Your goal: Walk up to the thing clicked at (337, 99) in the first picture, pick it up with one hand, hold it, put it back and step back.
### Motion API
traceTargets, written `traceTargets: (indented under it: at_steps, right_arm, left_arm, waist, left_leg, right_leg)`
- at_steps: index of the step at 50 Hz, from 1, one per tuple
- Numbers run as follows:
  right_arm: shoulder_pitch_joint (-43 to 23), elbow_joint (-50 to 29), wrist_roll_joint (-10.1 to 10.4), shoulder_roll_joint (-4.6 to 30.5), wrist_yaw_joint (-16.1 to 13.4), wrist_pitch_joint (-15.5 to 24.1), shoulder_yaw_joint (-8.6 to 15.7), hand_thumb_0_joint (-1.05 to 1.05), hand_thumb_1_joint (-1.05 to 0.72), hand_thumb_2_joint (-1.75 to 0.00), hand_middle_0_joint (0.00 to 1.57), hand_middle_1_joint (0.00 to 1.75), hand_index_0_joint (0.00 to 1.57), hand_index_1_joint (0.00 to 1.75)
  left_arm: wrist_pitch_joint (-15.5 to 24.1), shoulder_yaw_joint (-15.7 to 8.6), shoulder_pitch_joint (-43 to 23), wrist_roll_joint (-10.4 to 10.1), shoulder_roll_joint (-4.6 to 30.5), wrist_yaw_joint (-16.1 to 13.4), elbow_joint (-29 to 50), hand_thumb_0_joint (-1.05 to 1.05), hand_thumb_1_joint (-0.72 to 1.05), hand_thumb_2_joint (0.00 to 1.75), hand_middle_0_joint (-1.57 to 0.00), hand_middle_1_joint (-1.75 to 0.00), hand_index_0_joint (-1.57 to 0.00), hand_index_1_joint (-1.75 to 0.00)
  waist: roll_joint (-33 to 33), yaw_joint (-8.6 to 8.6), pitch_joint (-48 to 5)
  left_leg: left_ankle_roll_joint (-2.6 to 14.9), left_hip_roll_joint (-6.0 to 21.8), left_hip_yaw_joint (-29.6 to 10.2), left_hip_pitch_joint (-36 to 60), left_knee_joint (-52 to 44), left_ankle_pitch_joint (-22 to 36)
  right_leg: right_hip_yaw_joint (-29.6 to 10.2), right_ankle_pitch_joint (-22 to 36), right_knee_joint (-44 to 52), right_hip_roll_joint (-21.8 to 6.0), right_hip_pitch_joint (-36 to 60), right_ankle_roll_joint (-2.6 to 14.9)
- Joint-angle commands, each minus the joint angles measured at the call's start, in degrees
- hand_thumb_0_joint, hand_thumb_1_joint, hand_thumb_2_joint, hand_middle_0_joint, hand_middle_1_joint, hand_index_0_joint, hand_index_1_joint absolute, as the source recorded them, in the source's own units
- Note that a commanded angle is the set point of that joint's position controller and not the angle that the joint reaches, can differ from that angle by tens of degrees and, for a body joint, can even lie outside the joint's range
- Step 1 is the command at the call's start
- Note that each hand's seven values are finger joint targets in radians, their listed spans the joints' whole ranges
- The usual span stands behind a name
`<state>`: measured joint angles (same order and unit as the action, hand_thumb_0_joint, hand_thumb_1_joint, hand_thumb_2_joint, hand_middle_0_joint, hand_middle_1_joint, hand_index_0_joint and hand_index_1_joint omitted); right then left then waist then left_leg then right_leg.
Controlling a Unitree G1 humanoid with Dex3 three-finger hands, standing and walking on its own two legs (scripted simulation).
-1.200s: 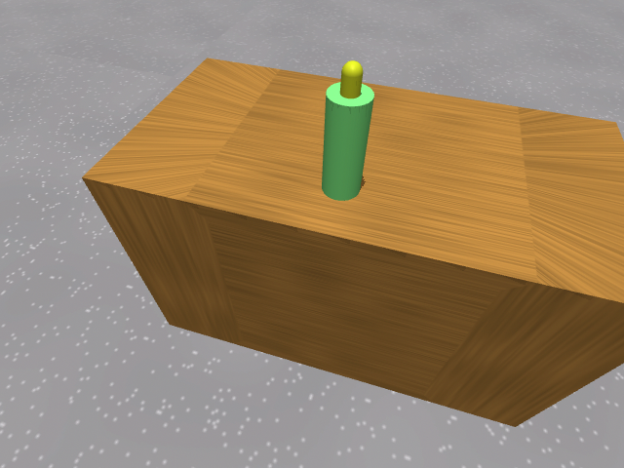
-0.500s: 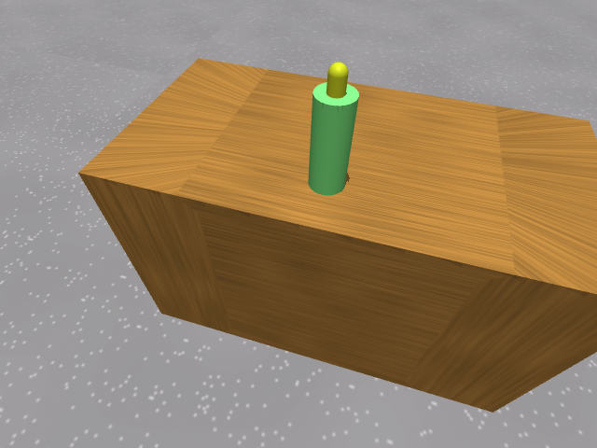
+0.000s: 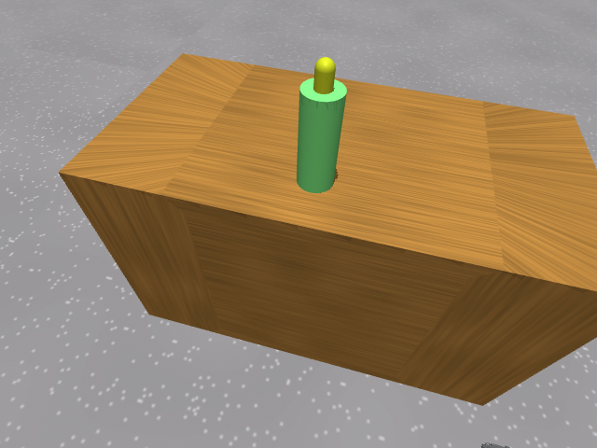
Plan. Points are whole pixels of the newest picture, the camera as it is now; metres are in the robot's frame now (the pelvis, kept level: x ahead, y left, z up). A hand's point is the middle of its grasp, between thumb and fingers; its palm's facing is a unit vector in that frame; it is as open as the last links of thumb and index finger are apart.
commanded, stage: walk up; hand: left
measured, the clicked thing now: (319, 128) +0.66 -0.03 +0.06
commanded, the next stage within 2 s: none
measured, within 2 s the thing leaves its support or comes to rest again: neither
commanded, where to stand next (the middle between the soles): +0.17 -0.15 m, yaw -14 degrees
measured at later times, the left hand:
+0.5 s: hand (213, 440) +0.16 +0.14 -0.17, palm faces -0.18 -0.93 -0.33, open 7.4 cm
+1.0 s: hand (260, 329) +0.33 +0.07 -0.14, palm faces -0.24 -0.87 -0.43, open 7.4 cm
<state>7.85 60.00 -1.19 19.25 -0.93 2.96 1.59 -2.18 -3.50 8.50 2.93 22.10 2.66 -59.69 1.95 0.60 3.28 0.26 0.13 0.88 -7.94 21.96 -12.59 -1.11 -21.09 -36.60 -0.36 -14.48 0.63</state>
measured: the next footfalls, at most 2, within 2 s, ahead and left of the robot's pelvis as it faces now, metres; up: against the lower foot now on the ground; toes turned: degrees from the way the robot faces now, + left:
right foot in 0.24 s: +0.14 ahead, -0.27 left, +0.00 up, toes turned -11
left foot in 0.52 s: +0.20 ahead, -0.03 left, +0.00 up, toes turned -8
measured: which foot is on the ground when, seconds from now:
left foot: down 0.00-0.24, up 0.26-0.50, down 0.52-1.00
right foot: up 0.00-0.22, down 0.24-1.00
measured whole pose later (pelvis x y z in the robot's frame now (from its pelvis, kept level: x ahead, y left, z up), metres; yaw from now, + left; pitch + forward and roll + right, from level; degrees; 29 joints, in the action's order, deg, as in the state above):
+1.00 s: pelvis +0.14 -0.16 -0.01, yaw -13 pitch -2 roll +1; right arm 3.9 56.1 0.5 22.2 0.5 -0.3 1.6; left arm 2.5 -0.3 4.2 -0.1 22.4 -1.3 -55.2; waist -1.5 -0.9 6.1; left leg -1.0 3.2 5.2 -12.3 31.9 -17.5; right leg -2.5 -19.8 -33.8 1.0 -12.2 0.8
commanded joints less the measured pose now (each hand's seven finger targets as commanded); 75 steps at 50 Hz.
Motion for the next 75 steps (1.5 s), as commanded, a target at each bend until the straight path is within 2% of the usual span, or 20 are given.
traceTargets:
  at_steps: [1, 7, 11, 12, 13, 14, 15, 18, 22, 25, 27, 28, 31, 33, 35, 37, 42, 50, 59, 75]
  right_arm:
    - [4.09, -5.81, -0.83, 21.73, -2.73, 2.21, 7.39, 0.0, -0.9, -0.9, 0.2, 0.3, 0.2, 0.3]
    - [3.72, -10.3, -1.71, 22.3, -1.46, 2.31, 8.24, 0.0, -0.9, -0.9, 0.2, 0.3, 0.2, 0.3]
    - [1.32, -11.8, -1.77, 19.8, -1.25, 0.83, 7.33, 0.0, -0.9, -0.9, 0.2, 0.3, 0.2, 0.3]
    - [4.28, -12.05, -1.66, 16.21, -1.36, 0.34, 5.82, 0.0, -0.9, -0.9, 0.2, 0.3, 0.2, 0.3]
    - [2.94, -14.85, -0.15, 13.61, -1.08, 0.2, 4.38, 0.0, -0.9, -0.9, 0.2, 0.3, 0.2, 0.3]
    - [2.58, -14.18, -0.46, 18.13, -1.28, -0.13, 5.86, 0.0, -0.9, -0.9, 0.2, 0.3, 0.2, 0.3]
    - [4.06, -12.78, 0.62, 19.79, -1.02, 0.17, 5.89, 0.0, -0.9, -0.9, 0.2, 0.3, 0.2, 0.3]
    - [12.31, -10.15, 0.56, 17.51, -0.12, 1.09, 5.24, 0.0, -0.9, -0.9, 0.2, 0.3, 0.2, 0.3]
    - [12.74, -12.11, -0.48, 14.06, 0.75, 0.75, 4.62, 0.0, -0.9, -0.9, 0.2, 0.3, 0.2, 0.3]
    - [15.48, -10.8, -0.88, 14.91, -0.04, 1.16, 5.1, 0.0, -0.9, -0.9, 0.2, 0.3, 0.2, 0.3]
    - [8.42, -14.19, -1.15, 20.07, -0.35, 1.65, 5.24, 0.0, -0.9, -0.9, 0.2, 0.3, 0.2, 0.3]
    - [5.28, -14.31, -0.5, 21.02, 0.1, 1.46, 5.37, 0.0, -0.9, -0.9, 0.2, 0.3, 0.2, 0.3]
    - [2.0, -13.64, -0.37, 17.28, 0.1, 1.23, 3.75, 0.0, -0.9, -0.9, 0.2, 0.3, 0.2, 0.3]
    - [2.44, -12.39, 0.32, 17.22, 0.26, 0.4, 3.47, 0.0, -0.9, -0.9, 0.2, 0.3, 0.2, 0.3]
    - [3.85, -12.23, 1.39, 15.07, 0.31, -0.52, 2.9, 0.0, -0.9, -0.9, 0.2, 0.3, 0.2, 0.3]
    - [4.03, -11.39, 1.56, 13.54, 0.2, -1.03, 2.89, 0.0, -0.9, -0.9, 0.2, 0.3, 0.2, 0.3]
    - [0.18, -9.23, 1.42, 13.98, 0.67, -1.26, 3.03, 0.0, -0.9, -0.9, 0.2, 0.3, 0.2, 0.3]
    - [-5.27, -6.25, 1.4, 13.42, 1.14, -2.36, 2.74, 0.0, -0.9, -0.9, 0.2, 0.3, 0.2, 0.3]
    - [-7.5, -2.09, 1.02, 13.48, 1.64, -2.45, 2.35, 0.0, -0.9, -0.9, 0.2, 0.3, 0.2, 0.3]
    - [-7.09, 0.18, 0.37, 13.57, 1.31, -2.07, 2.95, 0.0, -0.9, -0.9, 0.2, 0.3, 0.2, 0.3]
  left_arm:
    - [-0.85, -4.66, -1.12, -0.21, 12.2, 2.12, 9.66, 0.0, 0.9, 0.9, -0.2, -0.3, -0.2, -0.3]
    - [-0.38, -5.1, -0.08, -0.21, 11.29, 4.58, 13.35, 0.0, 0.9, 0.9, -0.2, -0.3, -0.2, -0.3]
    - [0.85, -6.46, 13.91, -0.23, 13.86, 3.68, 8.59, 0.0, 0.9, 0.9, -0.2, -0.3, -0.2, -0.3]
    - [1.47, -7.85, 19.6, 0.11, 18.0, 2.92, 7.92, 0.0, 0.9, 0.9, -0.2, -0.3, -0.2, -0.3]
    - [1.72, -8.46, 20.2, -0.25, 23.16, 2.36, 10.57, 0.0, 0.9, 0.9, -0.2, -0.3, -0.2, -0.3]
    - [1.66, -8.17, 14.72, -0.6, 24.74, 2.11, 12.86, 0.0, 0.9, 0.9, -0.2, -0.3, -0.2, -0.3]
    - [1.5, -7.65, 11.62, -1.4, 22.01, 1.98, 14.84, 0.0, 0.9, 0.9, -0.2, -0.3, -0.2, -0.3]
    - [1.96, -6.17, 7.65, -1.1, 18.07, 0.71, 15.67, 0.0, 0.9, 0.9, -0.2, -0.3, -0.2, -0.3]
    - [3.01, -3.9, 7.97, -1.38, 15.75, -0.94, 16.53, 0.0, 0.9, 0.9, -0.2, -0.3, -0.2, -0.3]
    - [2.96, -1.14, 4.19, -3.16, 11.55, -1.61, 16.91, 0.0, 0.9, 0.9, -0.2, -0.3, -0.2, -0.3]
    - [2.37, 0.05, 8.0, -4.18, 8.08, -2.11, 15.43, 0.0, 0.9, 0.9, -0.2, -0.3, -0.2, -0.3]
    - [2.3, -1.44, 9.27, -3.52, 13.52, -2.72, 13.37, 0.0, 0.9, 0.9, -0.2, -0.3, -0.2, -0.3]
    - [3.43, -0.94, 8.16, -3.39, 11.55, -2.95, 11.43, 0.0, 0.9, 0.9, -0.2, -0.3, -0.2, -0.3]
    - [4.31, -0.71, 9.57, -3.49, 10.4, -3.03, 9.86, 0.0, 0.9, 0.9, -0.2, -0.3, -0.2, -0.3]
    - [5.04, -1.28, 7.69, -2.81, 13.37, -3.68, 9.16, 0.0, 0.9, 0.9, -0.2, -0.3, -0.2, -0.3]
    - [5.41, -1.44, 3.61, -3.41, 15.88, -3.73, 9.83, 0.0, 0.9, 0.9, -0.2, -0.3, -0.2, -0.3]
    - [5.59, -0.16, 0.48, -3.4, 13.32, -4.21, 8.2, 0.0, 0.9, 0.9, -0.2, -0.3, -0.2, -0.3]
    - [5.22, 0.21, -2.32, -3.19, 13.37, -4.77, 6.03, 0.0, 0.9, 0.9, -0.2, -0.3, -0.2, -0.3]
    - [4.99, 0.86, -7.24, -2.56, 11.86, -4.02, 3.58, 0.0, 0.9, 0.9, -0.2, -0.3, -0.2, -0.3]
    - [3.91, 0.76, -4.77, -2.57, 9.98, -3.5, 0.0, 0.0, 0.9, 0.9, -0.2, -0.3, -0.2, -0.3]
  waist:
    - [-3.53, -0.95, 0.53]
    - [-12.31, -1.37, 1.47]
    - [-2.46, 5.02, -2.97]
    - [11.15, 7.49, -4.5]
    - [23.92, 8.0, -2.15]
    - [14.84, 5.3, 0.94]
    - [8.02, 3.62, 2.34]
    - [7.84, 0.55, -0.06]
    - [5.56, 0.0, -0.97]
    - [-1.1, -4.06, -3.12]
    - [-12.32, -0.95, -1.4]
    - [-9.4, -0.72, -0.86]
    - [-11.57, 0.68, -0.34]
    - [-13.47, 1.44, -3.18]
    - [-7.67, 0.17, -7.23]
    - [-1.87, -1.1, -8.09]
    - [2.6, -0.75, -9.29]
    - [2.57, -0.1, -8.95]
    - [-0.77, -1.4, -5.68]
    - [-3.64, -0.89, -4.46]
  left_leg:
    - [12.8, 23.32, -18.56, 3.38, -9.66, -8.28]
    - [10.01, 17.33, -4.38, -2.15, -3.94, -4.39]
    - [5.88, 11.49, 2.97, -15.62, 15.79, -14.7]
    - [4.08, 6.09, 7.08, -22.41, 31.58, -20.11]
    - [1.31, -1.96, 6.19, -32.17, 43.58, -27.63]
    - [0.7, 2.04, -0.72, -27.87, 47.09, -25.2]
    - [0.89, 4.08, -1.78, -27.44, 47.59, -20.38]
    - [1.71, 5.72, -1.05, -18.66, 34.49, -18.5]
    - [1.78, 3.29, -0.9, -11.03, 21.02, -12.04]
    - [2.18, 1.99, -1.59, 4.64, 5.43, 1.4]
    - [9.23, 21.19, -29.09, -2.71, -9.1, -11.34]
    - [14.32, 23.36, -29.04, -8.1, -6.42, -10.93]
    - [10.65, 16.56, -13.97, -5.05, 0.61, 11.42]
    - [7.27, 12.98, -6.99, -2.3, 7.82, 26.07]
    - [3.19, 9.21, -3.02, -4.53, 12.89, 25.37]
    - [0.95, 5.48, -1.3, -3.23, 12.57, 9.24]
    - [3.08, 7.09, -0.63, -1.01, 11.45, 18.69]
    - [2.64, 6.34, 0.0, 2.12, 8.02, 16.27]
    - [1.95, 7.86, -0.41, 7.4, -0.83, 6.74]
    - [3.03, 9.74, -0.71, 5.32, -6.42, 0.5]
  right_leg:
    - [-10.73, -2.35, -21.54, -5.58, -18.74, 0.48]
    - [-1.72, -0.13, -4.9, -5.7, -10.02, -0.44]
    - [5.63, 5.99, 2.63, 0.02, 11.71, 0.54]
    - [-2.34, -4.13, 9.26, -2.5, 17.93, 2.38]
    - [-33.86, -19.24, 26.34, -16.28, 12.4, 9.73]
    - [-41.86, -27.62, 29.05, -20.83, 3.8, 15.64]
    - [-34.81, -23.48, 26.61, -18.46, 3.89, 15.72]
    - [-21.21, -12.29, 18.78, -13.09, -0.87, 12.84]
    - [-18.22, 6.18, 15.18, -13.41, -4.02, 12.45]
    - [-11.03, 13.23, 4.01, -9.05, -13.57, 7.6]
    - [-4.97, -6.89, -7.8, 3.1, -12.89, 0.82]
    - [-6.77, -12.37, -13.62, 0.88, -6.82, 0.7]
    - [-3.49, -8.79, -6.36, -0.52, -5.9, 1.04]
    - [-0.69, 3.83, 6.86, 0.26, -0.11, 0.89]
    - [-6.32, 25.91, 8.39, -2.87, 7.64, 2.45]
    - [-14.46, 31.87, 6.24, -10.22, 4.83, 7.08]
    - [-9.21, 43.28, 4.34, -7.5, 7.17, 3.59]
    - [-10.06, 42.78, 7.99, -7.72, 7.54, 2.75]
    - [-9.68, 19.92, 16.36, -6.42, 1.76, 1.85]
    - [-6.28, 16.73, 16.0, -3.71, 3.71, 0.84]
